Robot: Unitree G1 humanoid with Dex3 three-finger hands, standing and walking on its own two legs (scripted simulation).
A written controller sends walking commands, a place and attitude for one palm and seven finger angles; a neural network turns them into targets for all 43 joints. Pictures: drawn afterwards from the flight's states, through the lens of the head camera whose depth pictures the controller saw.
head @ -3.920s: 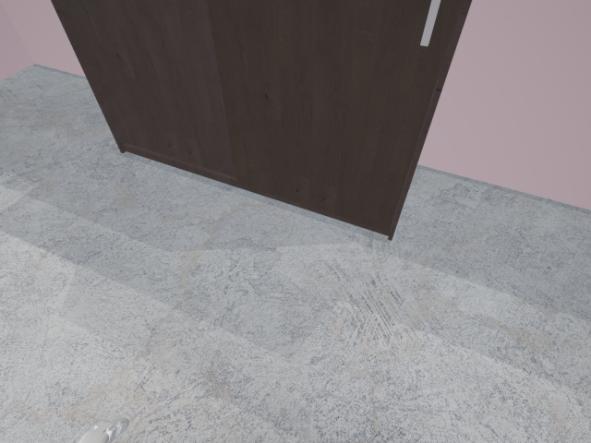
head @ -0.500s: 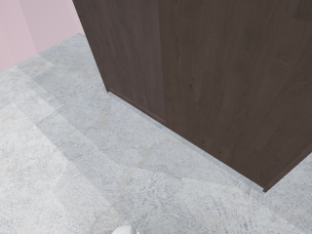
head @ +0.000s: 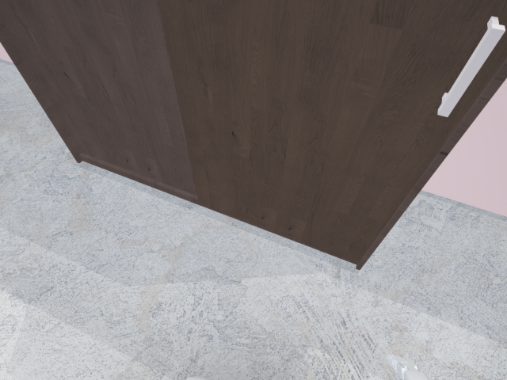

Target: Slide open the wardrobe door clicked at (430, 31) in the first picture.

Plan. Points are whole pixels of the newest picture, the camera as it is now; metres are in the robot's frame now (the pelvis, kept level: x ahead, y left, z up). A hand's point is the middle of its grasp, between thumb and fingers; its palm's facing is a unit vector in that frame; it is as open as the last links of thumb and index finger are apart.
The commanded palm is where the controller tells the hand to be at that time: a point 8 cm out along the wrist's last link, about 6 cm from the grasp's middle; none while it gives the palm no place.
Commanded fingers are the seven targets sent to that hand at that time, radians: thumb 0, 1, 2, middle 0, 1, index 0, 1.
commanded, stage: turn to face it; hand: right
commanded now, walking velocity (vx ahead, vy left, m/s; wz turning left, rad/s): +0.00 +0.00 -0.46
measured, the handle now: (467, 69) +0.64 -0.33 +0.17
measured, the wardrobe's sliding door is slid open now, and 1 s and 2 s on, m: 0.00 0.00 0.00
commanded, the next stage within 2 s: take the last steps up to it in 0.30 s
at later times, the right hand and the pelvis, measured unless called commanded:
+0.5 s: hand out of the picture -0.09 -0.22 -0.19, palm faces +0.29 +0.92 -0.25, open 7.4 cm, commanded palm none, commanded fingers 0.00 -0.90 -0.90 0.20 0.30 0.20 0.30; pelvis -0.03 -0.01 -0.01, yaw -13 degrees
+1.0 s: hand out of the picture +0.08 -0.19 -0.16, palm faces +0.31 +0.93 -0.20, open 7.3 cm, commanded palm none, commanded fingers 0.00 -0.90 -0.90 0.20 0.30 0.20 0.30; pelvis +0.06 +0.00 +0.00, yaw -16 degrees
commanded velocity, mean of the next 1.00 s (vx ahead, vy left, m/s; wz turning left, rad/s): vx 0.18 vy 0.02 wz -0.15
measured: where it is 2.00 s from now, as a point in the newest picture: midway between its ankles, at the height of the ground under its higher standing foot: outside the picture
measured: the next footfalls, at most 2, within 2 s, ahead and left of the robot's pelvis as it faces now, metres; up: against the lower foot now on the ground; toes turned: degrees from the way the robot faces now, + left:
left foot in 0.04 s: +0.04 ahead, +0.14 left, +0.00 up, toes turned -2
right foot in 0.42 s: -0.03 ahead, -0.12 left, +0.00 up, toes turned -16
